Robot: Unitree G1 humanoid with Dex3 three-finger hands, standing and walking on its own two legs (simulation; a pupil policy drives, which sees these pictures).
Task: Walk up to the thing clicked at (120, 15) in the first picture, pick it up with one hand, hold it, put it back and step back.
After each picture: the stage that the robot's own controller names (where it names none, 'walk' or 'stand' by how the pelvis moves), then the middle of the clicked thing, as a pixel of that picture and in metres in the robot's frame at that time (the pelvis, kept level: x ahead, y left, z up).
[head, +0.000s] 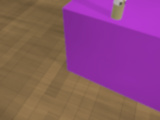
stand; out of the picture +0.93 -0.24 +0.06
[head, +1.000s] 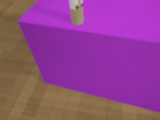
walk; (75, 1) +0.82 +0.06 +0.08
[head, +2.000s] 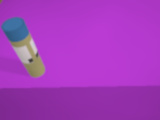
stand; (27, 51) +0.46 +0.21 +0.07
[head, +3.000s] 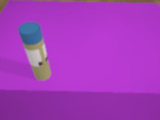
stand; (37, 54) +0.46 +0.18 +0.06
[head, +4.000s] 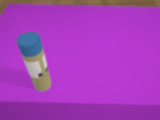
stand; (36, 65) +0.41 +0.17 +0.05
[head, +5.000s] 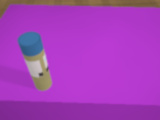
stand; (37, 65) +0.42 +0.17 +0.05
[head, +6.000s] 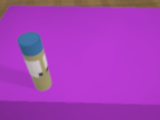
stand; (37, 65) +0.42 +0.18 +0.05
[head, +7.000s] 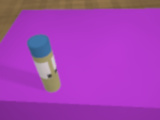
rise first; (46, 66) +0.41 +0.16 +0.06
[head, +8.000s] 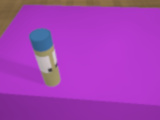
go down; (47, 61) +0.43 +0.16 +0.06
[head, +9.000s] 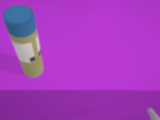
go down; (27, 47) +0.43 +0.15 +0.09
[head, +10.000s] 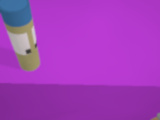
go down; (23, 39) +0.45 +0.16 +0.11
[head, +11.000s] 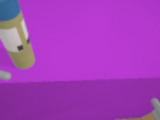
close in; (14, 35) +0.44 +0.17 +0.13
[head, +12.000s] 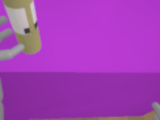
close; (23, 18) +0.49 +0.15 +0.15
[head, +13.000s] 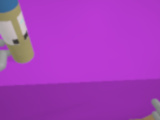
lift; (13, 29) +0.47 +0.17 +0.14
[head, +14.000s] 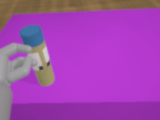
lift; (39, 58) +0.45 +0.17 +0.10
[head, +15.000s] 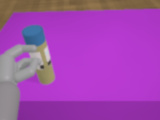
close; (40, 57) +0.46 +0.17 +0.09
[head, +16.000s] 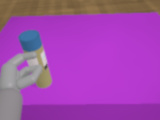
close; (37, 62) +0.45 +0.18 +0.08
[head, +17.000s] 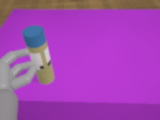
close; (40, 58) +0.45 +0.17 +0.07
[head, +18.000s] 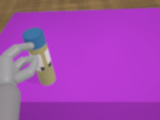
stand; (41, 59) +0.46 +0.17 +0.07
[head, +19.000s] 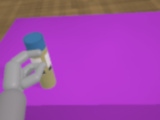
stand; (41, 63) +0.45 +0.17 +0.07
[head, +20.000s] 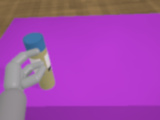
stand; (41, 64) +0.45 +0.17 +0.07
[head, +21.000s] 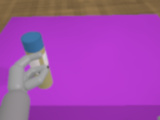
stand; (39, 63) +0.45 +0.17 +0.07
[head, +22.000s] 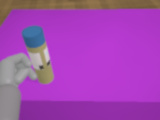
crouch; (40, 58) +0.46 +0.17 +0.07
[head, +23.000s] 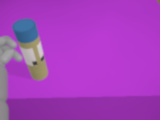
lower; (33, 53) +0.46 +0.17 +0.07
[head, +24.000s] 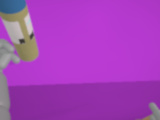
lower; (20, 28) +0.48 +0.16 +0.13
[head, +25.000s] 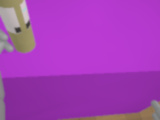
lower; (15, 17) +0.50 +0.15 +0.15
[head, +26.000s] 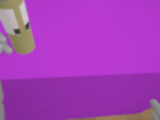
lower; (14, 18) +0.49 +0.16 +0.15
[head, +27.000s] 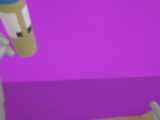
lower; (17, 21) +0.48 +0.15 +0.14
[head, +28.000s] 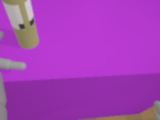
withdraw; (20, 14) +0.52 +0.14 +0.14
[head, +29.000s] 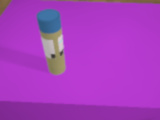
sink last; (53, 46) +0.46 +0.13 +0.11
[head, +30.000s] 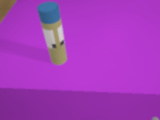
stand; (54, 37) +0.51 +0.14 +0.11
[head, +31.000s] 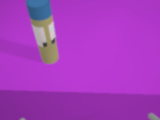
stand; (45, 34) +0.50 +0.14 +0.12
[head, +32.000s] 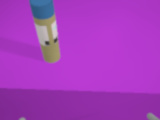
stand; (47, 33) +0.50 +0.14 +0.12
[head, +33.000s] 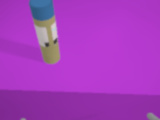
stand; (47, 34) +0.50 +0.14 +0.12
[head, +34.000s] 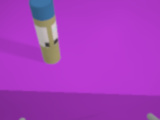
stand; (47, 34) +0.50 +0.14 +0.12
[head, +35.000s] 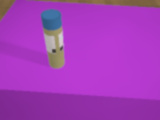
stand; (54, 42) +0.52 +0.13 +0.08
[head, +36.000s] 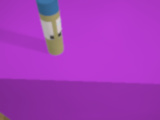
walk; (52, 28) +0.54 +0.12 +0.07
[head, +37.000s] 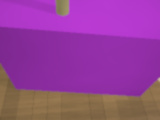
walk; out of the picture +0.81 +0.08 +0.07
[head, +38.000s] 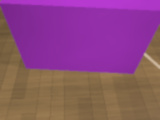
stand; out of the picture +1.14 +0.14 +0.08
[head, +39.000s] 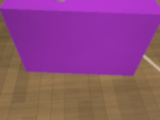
stand; out of the picture +1.12 +0.14 +0.06
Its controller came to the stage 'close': yes
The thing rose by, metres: 0.00
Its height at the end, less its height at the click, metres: +0.00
